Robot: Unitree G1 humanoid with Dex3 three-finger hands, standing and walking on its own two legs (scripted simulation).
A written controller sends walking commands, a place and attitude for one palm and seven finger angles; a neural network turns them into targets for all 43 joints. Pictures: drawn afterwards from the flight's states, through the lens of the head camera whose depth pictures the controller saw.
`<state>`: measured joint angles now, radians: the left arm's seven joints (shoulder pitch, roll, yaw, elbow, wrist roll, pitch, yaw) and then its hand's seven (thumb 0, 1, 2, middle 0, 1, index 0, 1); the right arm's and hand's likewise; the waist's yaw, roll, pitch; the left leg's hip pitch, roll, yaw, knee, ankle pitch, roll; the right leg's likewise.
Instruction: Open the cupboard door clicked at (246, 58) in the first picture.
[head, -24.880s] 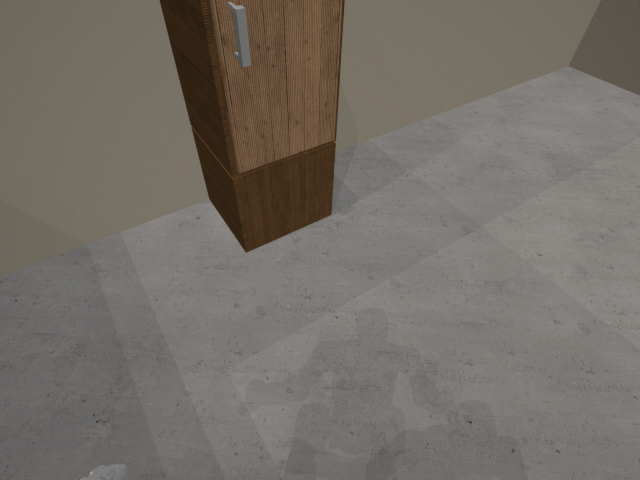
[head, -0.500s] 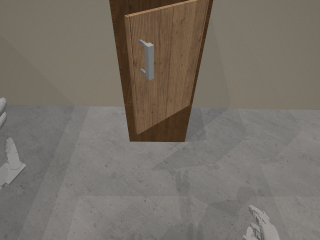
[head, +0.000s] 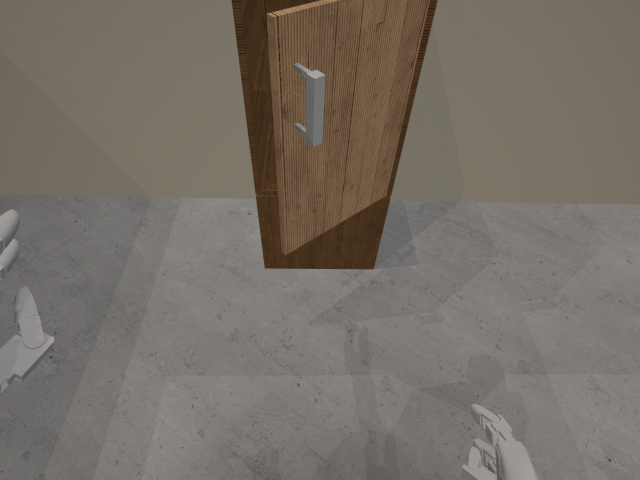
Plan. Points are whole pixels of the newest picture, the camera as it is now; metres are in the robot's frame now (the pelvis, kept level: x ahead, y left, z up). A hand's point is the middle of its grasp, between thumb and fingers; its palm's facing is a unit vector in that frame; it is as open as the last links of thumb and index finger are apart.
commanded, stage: stop stepping back and stand still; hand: left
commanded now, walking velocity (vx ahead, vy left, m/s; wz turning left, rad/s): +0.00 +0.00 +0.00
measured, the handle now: (307, 105) +0.71 +0.07 +0.10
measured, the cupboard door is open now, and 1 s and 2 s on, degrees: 38 38 38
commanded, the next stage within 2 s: let the arm hang, fingers relaxed in 0.32 s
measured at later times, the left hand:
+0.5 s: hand (77, 385) +0.20 +0.27 +0.06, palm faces +0.26 -0.84 -0.48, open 7.4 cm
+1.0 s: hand out of the picture -0.07 +0.19 -0.17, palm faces +0.06 -0.97 -0.24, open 7.3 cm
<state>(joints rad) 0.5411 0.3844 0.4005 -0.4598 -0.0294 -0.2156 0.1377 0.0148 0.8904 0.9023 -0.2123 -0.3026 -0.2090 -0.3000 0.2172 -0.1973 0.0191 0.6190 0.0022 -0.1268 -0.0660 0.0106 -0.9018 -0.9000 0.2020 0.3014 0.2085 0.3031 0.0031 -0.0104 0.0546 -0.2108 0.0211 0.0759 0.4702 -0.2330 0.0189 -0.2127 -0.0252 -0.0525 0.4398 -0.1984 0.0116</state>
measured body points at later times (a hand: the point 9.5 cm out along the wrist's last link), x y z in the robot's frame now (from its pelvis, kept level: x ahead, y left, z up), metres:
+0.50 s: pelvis -0.02 +0.01 -0.01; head -0.01 +0.00 +0.44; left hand +0.18 +0.32 +0.09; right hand +0.15 -0.23 -0.11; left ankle +0.01 +0.10 -0.74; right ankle +0.02 -0.13 -0.74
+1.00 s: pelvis -0.02 -0.01 +0.00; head +0.02 -0.01 +0.45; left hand -0.07 +0.24 -0.15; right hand -0.02 -0.24 -0.16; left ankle +0.01 +0.10 -0.74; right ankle +0.02 -0.13 -0.74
